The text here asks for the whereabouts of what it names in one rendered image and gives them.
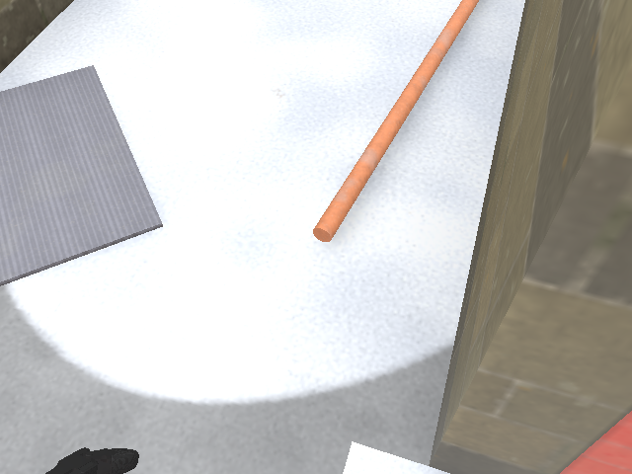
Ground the robot left hand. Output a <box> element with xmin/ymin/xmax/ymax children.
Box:
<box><xmin>45</xmin><ymin>447</ymin><xmax>139</xmax><ymax>474</ymax></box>

